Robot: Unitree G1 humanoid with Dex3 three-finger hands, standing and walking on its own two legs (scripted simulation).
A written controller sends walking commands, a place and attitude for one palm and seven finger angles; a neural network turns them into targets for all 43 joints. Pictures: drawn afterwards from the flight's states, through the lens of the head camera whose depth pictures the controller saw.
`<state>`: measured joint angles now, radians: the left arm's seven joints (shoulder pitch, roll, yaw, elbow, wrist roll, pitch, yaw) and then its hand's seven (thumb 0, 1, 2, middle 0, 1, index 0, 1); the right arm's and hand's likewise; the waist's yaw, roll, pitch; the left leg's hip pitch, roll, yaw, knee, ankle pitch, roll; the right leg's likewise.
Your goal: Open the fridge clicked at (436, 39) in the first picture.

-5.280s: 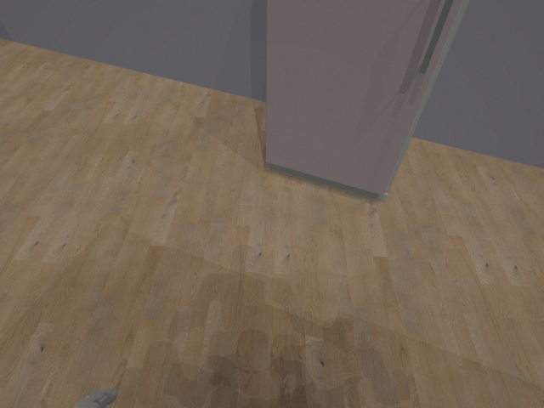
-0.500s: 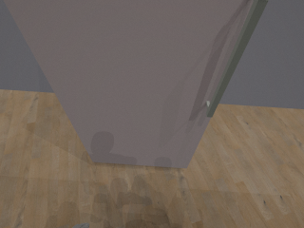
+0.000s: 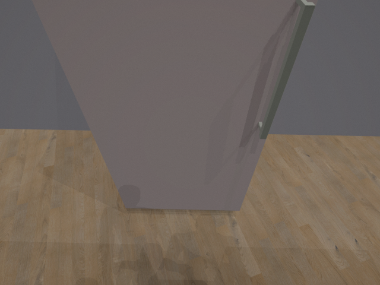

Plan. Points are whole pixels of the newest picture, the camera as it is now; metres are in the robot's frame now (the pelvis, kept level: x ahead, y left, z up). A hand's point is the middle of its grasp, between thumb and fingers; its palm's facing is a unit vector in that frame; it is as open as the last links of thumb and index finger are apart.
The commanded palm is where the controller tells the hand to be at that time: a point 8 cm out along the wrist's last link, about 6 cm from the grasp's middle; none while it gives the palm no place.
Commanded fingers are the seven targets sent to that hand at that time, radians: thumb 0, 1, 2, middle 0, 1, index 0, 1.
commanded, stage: come to a stop and stand still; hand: right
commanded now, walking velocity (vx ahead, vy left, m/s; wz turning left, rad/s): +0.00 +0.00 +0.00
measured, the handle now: (278, 81) +0.57 -0.20 +0.14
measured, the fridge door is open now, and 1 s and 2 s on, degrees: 0 0 0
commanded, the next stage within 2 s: look again from close up in 1.06 s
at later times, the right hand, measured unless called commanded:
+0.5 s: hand out of the picture -0.03 -0.18 -0.18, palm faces +0.05 +0.99 -0.16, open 7.4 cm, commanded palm none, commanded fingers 0.00 -0.90 -0.90 0.20 0.30 0.20 0.30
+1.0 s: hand out of the picture +0.04 -0.21 -0.17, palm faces +0.02 +0.98 -0.20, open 7.4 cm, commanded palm none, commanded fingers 0.00 -0.90 -0.90 0.20 0.30 0.20 0.30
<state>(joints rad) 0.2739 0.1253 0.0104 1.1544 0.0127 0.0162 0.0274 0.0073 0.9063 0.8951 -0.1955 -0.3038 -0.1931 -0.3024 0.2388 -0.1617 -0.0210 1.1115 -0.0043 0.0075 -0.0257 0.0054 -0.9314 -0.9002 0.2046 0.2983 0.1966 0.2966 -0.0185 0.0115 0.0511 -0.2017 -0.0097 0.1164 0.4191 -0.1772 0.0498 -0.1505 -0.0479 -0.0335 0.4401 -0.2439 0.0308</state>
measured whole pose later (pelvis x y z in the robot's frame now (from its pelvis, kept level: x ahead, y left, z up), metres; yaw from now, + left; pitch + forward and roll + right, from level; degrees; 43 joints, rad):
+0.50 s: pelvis -0.01 -0.02 +0.00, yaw +1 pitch -1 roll +0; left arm 0.35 0.11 0.01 1.15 0.02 0.01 0.03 0.01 0.91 0.89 -0.20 -0.30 -0.19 -0.30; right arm 0.32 -0.12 -0.02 1.14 -0.01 0.00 -0.03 0.00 -0.91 -0.90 0.20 0.30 0.19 0.30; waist -0.01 0.01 0.02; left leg -0.24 0.02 0.09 0.41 -0.15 0.02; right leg -0.19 -0.02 -0.06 0.42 -0.22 0.00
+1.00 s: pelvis +0.03 -0.03 +0.00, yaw +1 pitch -1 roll +0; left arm 0.26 0.15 0.01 1.14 0.01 -0.02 0.03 0.01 0.91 0.89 -0.20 -0.30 -0.19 -0.30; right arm 0.25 -0.17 -0.01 1.13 -0.01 -0.02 -0.03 0.00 -0.91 -0.90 0.20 0.30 0.20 0.30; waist -0.01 0.01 0.04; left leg -0.18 0.03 0.08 0.39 -0.19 0.00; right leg -0.11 -0.01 -0.06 0.39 -0.26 -0.01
